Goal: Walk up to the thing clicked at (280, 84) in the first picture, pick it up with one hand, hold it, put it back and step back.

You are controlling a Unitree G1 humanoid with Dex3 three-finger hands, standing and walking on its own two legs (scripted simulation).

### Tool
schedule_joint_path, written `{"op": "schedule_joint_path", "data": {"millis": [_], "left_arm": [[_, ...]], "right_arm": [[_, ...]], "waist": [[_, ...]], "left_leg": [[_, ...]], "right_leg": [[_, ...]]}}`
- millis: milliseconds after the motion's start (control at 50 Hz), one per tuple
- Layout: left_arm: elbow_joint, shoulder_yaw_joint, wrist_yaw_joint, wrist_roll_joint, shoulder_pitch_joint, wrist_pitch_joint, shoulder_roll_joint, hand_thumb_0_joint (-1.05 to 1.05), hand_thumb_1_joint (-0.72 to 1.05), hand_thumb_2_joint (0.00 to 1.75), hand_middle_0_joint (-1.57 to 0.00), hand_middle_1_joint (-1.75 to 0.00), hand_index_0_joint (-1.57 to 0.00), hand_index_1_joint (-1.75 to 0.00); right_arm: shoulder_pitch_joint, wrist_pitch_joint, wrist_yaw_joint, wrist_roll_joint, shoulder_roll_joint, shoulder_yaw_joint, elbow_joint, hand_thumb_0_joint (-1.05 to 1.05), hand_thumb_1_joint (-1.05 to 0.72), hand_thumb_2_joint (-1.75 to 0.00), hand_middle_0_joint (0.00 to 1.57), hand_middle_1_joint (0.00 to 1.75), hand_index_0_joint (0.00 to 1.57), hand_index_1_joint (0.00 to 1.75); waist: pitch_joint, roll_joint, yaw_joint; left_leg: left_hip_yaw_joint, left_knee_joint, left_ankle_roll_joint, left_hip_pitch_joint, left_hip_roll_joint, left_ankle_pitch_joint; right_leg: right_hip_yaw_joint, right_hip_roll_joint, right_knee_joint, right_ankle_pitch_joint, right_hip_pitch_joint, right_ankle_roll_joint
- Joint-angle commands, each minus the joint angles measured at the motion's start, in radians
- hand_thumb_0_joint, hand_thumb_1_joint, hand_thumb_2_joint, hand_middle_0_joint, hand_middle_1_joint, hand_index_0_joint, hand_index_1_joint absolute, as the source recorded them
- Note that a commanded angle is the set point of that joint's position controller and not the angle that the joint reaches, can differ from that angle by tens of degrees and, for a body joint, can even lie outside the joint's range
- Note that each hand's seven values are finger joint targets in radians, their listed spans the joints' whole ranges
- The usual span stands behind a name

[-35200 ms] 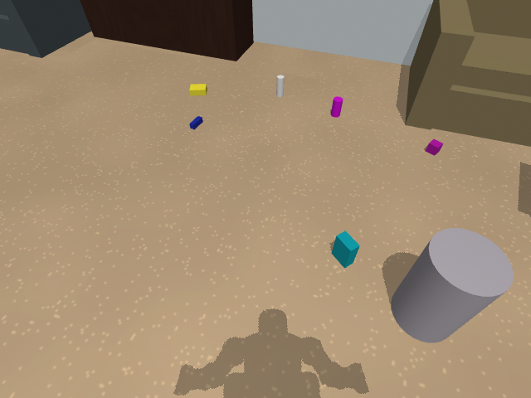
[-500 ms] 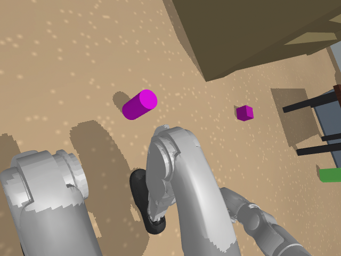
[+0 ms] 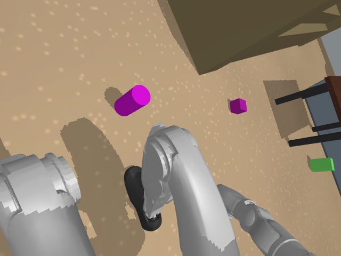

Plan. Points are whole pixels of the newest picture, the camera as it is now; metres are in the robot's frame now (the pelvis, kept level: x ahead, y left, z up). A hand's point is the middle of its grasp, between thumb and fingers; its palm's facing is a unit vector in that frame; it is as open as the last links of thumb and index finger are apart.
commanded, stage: close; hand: left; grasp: from the side
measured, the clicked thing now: out of the picture +0.45 +0.34 -0.21
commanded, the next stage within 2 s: settle in 0.40 s
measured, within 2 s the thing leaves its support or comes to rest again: leaves its support in 0.82 s
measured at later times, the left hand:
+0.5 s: hand out of the picture +0.45 +0.33 -0.17, palm faces +0.52 -0.86 -0.01, open 6.9 cm
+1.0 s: hand out of the picture +0.45 +0.36 -0.13, palm faces +0.52 -0.86 -0.02, open 6.9 cm
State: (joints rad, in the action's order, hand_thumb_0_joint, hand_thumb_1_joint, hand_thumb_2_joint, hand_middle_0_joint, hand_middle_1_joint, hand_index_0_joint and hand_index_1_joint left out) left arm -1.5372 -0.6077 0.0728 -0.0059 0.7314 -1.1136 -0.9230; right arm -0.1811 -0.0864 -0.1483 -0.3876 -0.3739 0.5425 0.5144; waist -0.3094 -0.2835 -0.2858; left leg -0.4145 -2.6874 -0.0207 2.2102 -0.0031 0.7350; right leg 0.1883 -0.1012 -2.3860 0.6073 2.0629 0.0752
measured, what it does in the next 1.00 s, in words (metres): stands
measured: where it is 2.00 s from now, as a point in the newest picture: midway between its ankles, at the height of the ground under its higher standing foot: (104, 237)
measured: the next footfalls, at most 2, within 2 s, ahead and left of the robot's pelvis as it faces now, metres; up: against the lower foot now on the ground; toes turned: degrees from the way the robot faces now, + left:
none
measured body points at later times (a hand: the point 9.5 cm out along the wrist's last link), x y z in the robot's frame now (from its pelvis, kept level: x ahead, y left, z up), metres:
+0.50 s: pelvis +0.00 +0.00 +0.00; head +0.24 +0.20 +0.33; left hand +0.42 +0.37 -0.16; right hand +0.16 -0.24 -0.02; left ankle +0.08 +0.12 -0.25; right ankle +0.15 -0.14 -0.25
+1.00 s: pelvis +0.00 +0.00 +0.01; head +0.23 +0.20 +0.34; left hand +0.42 +0.40 -0.13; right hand +0.15 -0.25 -0.02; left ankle +0.08 +0.12 -0.25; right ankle +0.15 -0.14 -0.25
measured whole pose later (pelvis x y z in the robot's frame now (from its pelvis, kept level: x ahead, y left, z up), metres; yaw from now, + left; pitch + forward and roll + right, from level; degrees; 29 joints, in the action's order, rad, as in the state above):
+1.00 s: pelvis +0.00 +0.00 +0.01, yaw +1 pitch +16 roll -19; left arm -1.31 -0.60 0.02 -0.01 0.75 -0.94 -0.91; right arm -0.10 -0.13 -0.14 -0.34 -0.35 0.48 0.55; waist -0.27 -0.23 -0.25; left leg -0.39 -2.64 -0.02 2.22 0.00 0.73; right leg 0.18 -0.07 -2.35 0.62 2.06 0.07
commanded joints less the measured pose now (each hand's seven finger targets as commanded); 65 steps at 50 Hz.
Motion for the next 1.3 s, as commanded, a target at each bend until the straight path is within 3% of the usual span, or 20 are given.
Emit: {"op": "schedule_joint_path", "data": {"millis": [0,80,100,240,340,380,400,480,560,600,640,740,760,840,940,960,980,1060,1120,1280], "left_arm": [[0.136,-0.019,0.015,0.004,0.191,-0.064,-0.239,0.00,0.29,0.59,-0.51,-0.52,-0.51,-0.52],[0.142,0.000,0.013,-0.003,0.214,-0.059,-0.215,0.00,0.38,0.68,-0.62,-0.63,-0.62,-0.62],[0.164,-0.019,0.014,-0.006,0.217,-0.058,-0.238,0.00,0.42,0.70,-0.64,-0.66,-0.64,-0.65],[0.135,0.028,0.001,-0.006,0.243,-0.033,-0.200,0.00,0.63,0.93,-0.86,-0.90,-0.86,-0.89],[0.140,0.006,0.006,0.004,0.251,-0.030,-0.252,0.00,0.62,1.07,-1.04,-1.09,-1.05,-1.09],[0.116,0.033,0.002,0.000,0.249,-0.028,-0.211,0.00,0.61,1.13,-1.10,-1.17,-1.11,-1.16],[0.149,0.005,0.005,-0.004,0.259,-0.034,-0.255,0.00,0.62,1.15,-1.13,-1.20,-1.14,-1.19],[0.140,0.008,0.001,0.003,0.252,-0.025,-0.261,0.00,0.61,1.24,-1.21,-1.32,-1.23,-1.31],[0.136,0.010,-0.001,-0.012,0.252,-0.021,-0.242,0.00,0.60,1.34,-1.24,-1.39,-1.24,-1.40],[0.170,-0.020,0.001,-0.017,0.267,-0.024,-0.278,0.00,0.59,1.35,-1.27,-1.41,-1.27,-1.42],[0.174,0.000,-0.010,-0.014,0.269,-0.020,-0.257,0.00,0.54,1.34,-1.30,-1.44,-1.30,-1.44],[0.286,-0.032,-0.009,0.002,0.295,-0.009,-0.314,0.00,0.54,1.34,-1.31,-1.44,-1.31,-1.45],[0.275,-0.016,-0.013,-0.002,0.281,-0.001,-0.276,0.00,0.55,1.35,-1.30,-1.45,-1.31,-1.45],[0.368,-0.016,-0.029,-0.011,0.312,0.026,-0.272,0.00,0.55,1.34,-1.32,-1.45,-1.33,-1.45],[0.437,0.018,-0.065,-0.009,0.246,0.102,-0.197,0.00,0.58,1.37,-1.37,-1.50,-1.38,-1.50],[0.484,0.019,-0.073,-0.014,0.262,0.116,-0.197,0.00,0.57,1.37,-1.37,-1.50,-1.38,-1.50],[0.459,0.047,-0.085,-0.022,0.226,0.136,-0.141,0.00,0.60,1.38,-1.38,-1.50,-1.39,-1.50],[0.548,0.033,-0.108,-0.048,0.222,0.195,-0.130,0.00,0.58,1.38,-1.39,-1.52,-1.40,-1.52],[0.578,0.037,-0.118,-0.066,0.234,0.229,-0.089,0.00,0.60,1.37,-1.39,-1.51,-1.41,-1.51],[0.704,0.056,-0.142,-0.057,0.257,0.301,-0.034,0.00,0.58,1.33,-1.35,-1.46,-1.36,-1.46]], "right_arm": [[0.027,-0.031,0.024,-0.001,-0.370,-0.125,-0.015,0.00,-0.86,-0.89,0.20,0.30,0.20,0.30],[0.030,-0.037,0.025,0.000,-0.371,-0.122,-0.006,0.00,-0.86,-0.89,0.20,0.30,0.20,0.30],[0.026,-0.034,0.027,0.002,-0.377,-0.126,-0.015,0.00,-0.86,-0.89,0.20,0.30,0.20,0.30],[0.039,-0.035,0.031,0.006,-0.370,-0.123,-0.005,0.00,-0.85,-0.89,0.20,0.30,0.20,0.30],[0.035,-0.039,0.032,0.007,-0.370,-0.120,-0.013,0.00,-0.86,-0.89,0.20,0.30,0.20,0.30],[0.047,-0.044,0.030,0.006,-0.362,-0.115,0.005,0.00,-0.86,-0.89,0.20,0.30,0.20,0.30],[0.036,-0.042,0.032,0.007,-0.370,-0.116,-0.009,0.00,-0.86,-0.89,0.20,0.30,0.20,0.30],[0.043,-0.045,0.036,0.006,-0.369,-0.115,-0.006,0.00,-0.86,-0.89,0.20,0.30,0.20,0.30],[0.051,-0.045,0.036,0.011,-0.367,-0.113,0.002,0.00,-0.89,-0.90,0.20,0.30,0.20,0.30],[0.048,-0.046,0.037,0.014,-0.375,-0.114,-0.014,0.00,-0.89,-0.90,0.20,0.30,0.20,0.30],[0.060,-0.050,0.037,0.015,-0.370,-0.117,0.004,0.00,-0.89,-0.90,0.20,0.30,0.20,0.30],[0.071,-0.055,0.038,0.015,-0.370,-0.134,0.012,0.00,-0.89,-0.90,0.20,0.30,0.20,0.30],[0.081,-0.056,0.035,0.015,-0.364,-0.135,0.021,0.00,-0.89,-0.90,0.20,0.30,0.20,0.30],[0.120,-0.059,0.032,0.027,-0.358,-0.158,0.035,0.00,-0.89,-0.90,0.20,0.30,0.20,0.30],[0.156,-0.068,0.033,0.050,-0.348,-0.208,0.046,0.00,-0.88,-0.90,0.20,0.30,0.20,0.30],[0.164,-0.070,0.035,0.059,-0.344,-0.219,0.040,0.00,-0.88,-0.89,0.20,0.30,0.20,0.30],[0.166,-0.071,0.033,0.068,-0.340,-0.227,0.035,0.00,-0.88,-0.89,0.20,0.30,0.20,0.30],[0.198,-0.065,0.034,0.104,-0.317,-0.263,0.037,0.00,-0.87,-0.89,0.20,0.30,0.20,0.30],[0.217,-0.059,0.035,0.132,-0.304,-0.292,0.028,0.00,-0.87,-0.89,0.20,0.30,0.20,0.30],[0.282,-0.047,0.040,0.175,-0.259,-0.366,0.031,0.00,-0.86,-0.89,0.20,0.30,0.20,0.30]], "waist": [[0.545,0.625,-0.094],[0.531,0.627,-0.115],[0.553,0.622,-0.108],[0.538,0.591,-0.128],[0.539,0.603,-0.115],[0.524,0.596,-0.126],[0.535,0.609,-0.118],[0.558,0.604,-0.121],[0.546,0.610,-0.117],[0.566,0.621,-0.112],[0.555,0.630,-0.114],[0.590,0.705,-0.087],[0.606,0.708,-0.093],[0.659,0.732,-0.088],[0.703,0.756,-0.055],[0.714,0.758,-0.048],[0.711,0.746,-0.049],[0.730,0.715,-0.005],[0.744,0.670,0.004],[0.843,0.680,0.051]], "left_leg": [[0.100,0.379,-0.026,-0.423,0.091,-0.203],[0.089,0.384,-0.026,-0.424,0.093,-0.181],[0.091,0.376,-0.023,-0.432,0.094,-0.198],[0.091,0.376,-0.017,-0.411,0.094,-0.186],[0.095,0.378,-0.016,-0.404,0.095,-0.184],[0.093,0.381,-0.017,-0.401,0.097,-0.163],[0.098,0.375,-0.015,-0.400,0.096,-0.169],[0.099,0.371,-0.014,-0.413,0.097,-0.195],[0.095,0.378,-0.016,-0.412,0.098,-0.190],[0.091,0.383,-0.018,-0.424,0.098,-0.208],[0.088,0.390,-0.020,-0.433,0.099,-0.204],[0.093,0.404,-0.031,-0.479,0.101,-0.223],[0.096,0.402,-0.032,-0.491,0.099,-0.237],[0.113,0.409,-0.030,-0.497,0.090,-0.263],[0.124,0.445,-0.036,-0.542,0.086,-0.289],[0.127,0.453,-0.034,-0.536,0.085,-0.275],[0.134,0.458,-0.031,-0.515,0.079,-0.259],[0.159,0.477,-0.019,-0.462,0.068,-0.208],[0.171,0.493,-0.008,-0.423,0.060,-0.152],[0.214,0.537,-0.001,-0.443,0.044,-0.123]], "right_leg": [[0.162,-0.012,0.118,-0.178,-0.248,-0.067],[0.167,-0.009,0.120,-0.169,-0.239,-0.065],[0.165,-0.010,0.119,-0.184,-0.246,-0.063],[0.164,-0.011,0.134,-0.180,-0.241,-0.064],[0.159,-0.011,0.133,-0.174,-0.246,-0.067],[0.162,-0.012,0.140,-0.157,-0.236,-0.066],[0.158,-0.012,0.141,-0.165,-0.247,-0.066],[0.160,-0.012,0.139,-0.183,-0.257,-0.066],[0.160,-0.011,0.140,-0.180,-0.257,-0.066],[0.163,-0.009,0.134,-0.190,-0.265,-0.067],[0.163,-0.007,0.132,-0.181,-0.245,-0.068],[0.153,-0.001,0.123,-0.186,-0.238,-0.073],[0.153,0.000,0.124,-0.196,-0.245,-0.072],[0.137,0.005,0.135,-0.214,-0.269,-0.074],[0.122,0.018,0.142,-0.217,-0.228,-0.081],[0.119,0.018,0.146,-0.205,-0.218,-0.084],[0.115,0.022,0.151,-0.203,-0.224,-0.084],[0.091,0.027,0.167,-0.168,-0.205,-0.090],[0.080,0.035,0.185,-0.135,-0.193,-0.089],[0.037,0.051,0.209,-0.105,-0.170,-0.100]]}}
